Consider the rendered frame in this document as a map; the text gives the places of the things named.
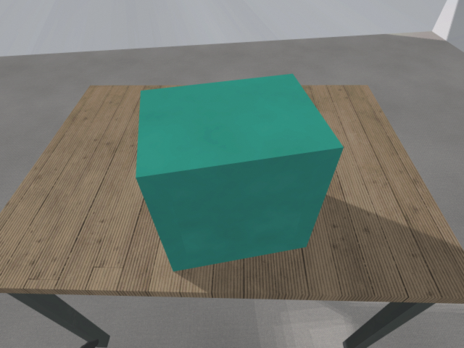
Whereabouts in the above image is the table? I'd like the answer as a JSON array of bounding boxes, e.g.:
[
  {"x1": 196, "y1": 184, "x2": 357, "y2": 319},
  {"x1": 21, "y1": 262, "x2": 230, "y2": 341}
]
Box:
[{"x1": 0, "y1": 85, "x2": 464, "y2": 348}]

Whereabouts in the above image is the carton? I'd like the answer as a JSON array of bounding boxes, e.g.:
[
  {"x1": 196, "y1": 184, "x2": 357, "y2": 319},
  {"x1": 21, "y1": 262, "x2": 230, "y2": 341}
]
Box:
[{"x1": 136, "y1": 74, "x2": 344, "y2": 272}]

